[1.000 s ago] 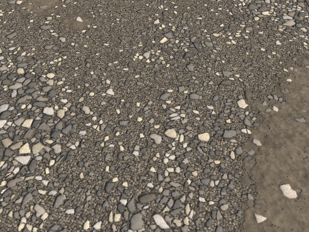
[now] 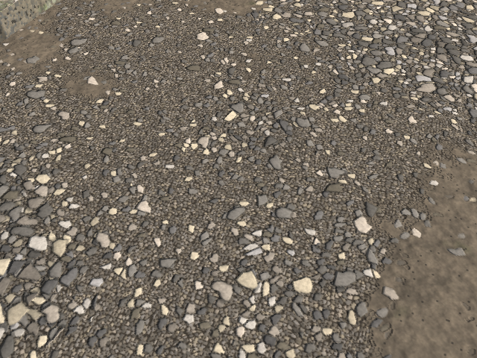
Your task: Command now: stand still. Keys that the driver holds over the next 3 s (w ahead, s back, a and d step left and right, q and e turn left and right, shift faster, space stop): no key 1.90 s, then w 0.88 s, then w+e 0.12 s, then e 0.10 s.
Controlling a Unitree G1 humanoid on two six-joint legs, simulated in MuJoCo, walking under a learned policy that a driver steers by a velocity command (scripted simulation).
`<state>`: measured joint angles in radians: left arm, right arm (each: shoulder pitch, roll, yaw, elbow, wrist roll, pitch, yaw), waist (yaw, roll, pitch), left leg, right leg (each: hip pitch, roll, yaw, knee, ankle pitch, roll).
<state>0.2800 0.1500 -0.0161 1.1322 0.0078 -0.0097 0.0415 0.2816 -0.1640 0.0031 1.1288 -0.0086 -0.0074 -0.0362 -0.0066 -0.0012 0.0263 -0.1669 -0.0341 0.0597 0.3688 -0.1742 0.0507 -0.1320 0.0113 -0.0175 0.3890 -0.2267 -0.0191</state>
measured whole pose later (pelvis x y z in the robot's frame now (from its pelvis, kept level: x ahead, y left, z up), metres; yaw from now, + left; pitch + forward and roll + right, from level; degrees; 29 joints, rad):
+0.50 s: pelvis +0.01 +0.00 +0.00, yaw +0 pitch -1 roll +0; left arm 0.32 0.12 -0.02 1.17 0.01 -0.01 0.05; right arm 0.31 -0.13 0.01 1.18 -0.01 -0.01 -0.04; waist 0.00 0.00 0.02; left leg -0.16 -0.03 0.05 0.38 -0.19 0.05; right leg -0.13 0.02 -0.02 0.39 -0.24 -0.02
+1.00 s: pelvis +0.01 +0.00 +0.00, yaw +0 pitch -1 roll +0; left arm 0.34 0.11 -0.02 1.17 0.01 -0.01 0.05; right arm 0.33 -0.11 0.01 1.18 -0.01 -0.01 -0.05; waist 0.00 0.00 0.02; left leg -0.16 -0.03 0.05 0.38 -0.20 0.05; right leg -0.12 0.02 -0.01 0.39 -0.25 -0.02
